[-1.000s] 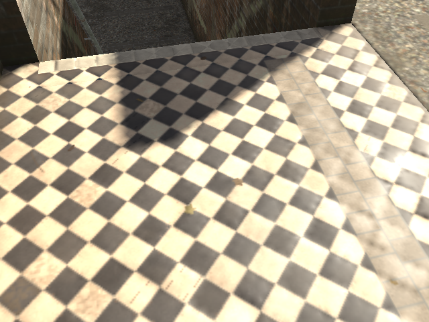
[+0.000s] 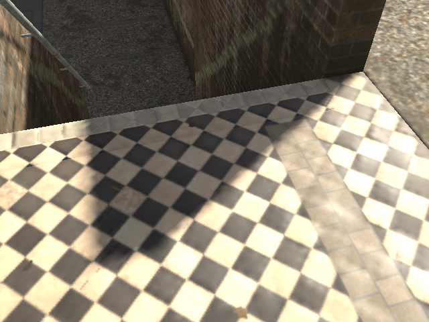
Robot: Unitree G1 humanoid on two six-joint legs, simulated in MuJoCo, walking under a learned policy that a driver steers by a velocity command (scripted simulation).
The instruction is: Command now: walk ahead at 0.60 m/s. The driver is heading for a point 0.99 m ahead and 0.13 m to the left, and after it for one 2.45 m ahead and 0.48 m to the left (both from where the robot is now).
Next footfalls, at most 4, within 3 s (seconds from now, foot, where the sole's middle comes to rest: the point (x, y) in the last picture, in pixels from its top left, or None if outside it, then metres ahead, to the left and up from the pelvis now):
0.20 right None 0.38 -0.07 -0.77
0.64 left None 0.29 0.11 -0.77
1.74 left None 0.42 0.09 -0.77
2.18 left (172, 305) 0.56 0.15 -0.77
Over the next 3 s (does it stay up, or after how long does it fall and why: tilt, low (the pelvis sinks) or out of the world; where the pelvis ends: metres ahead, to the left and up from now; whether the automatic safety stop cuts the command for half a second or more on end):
stays up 1.04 0.07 0.00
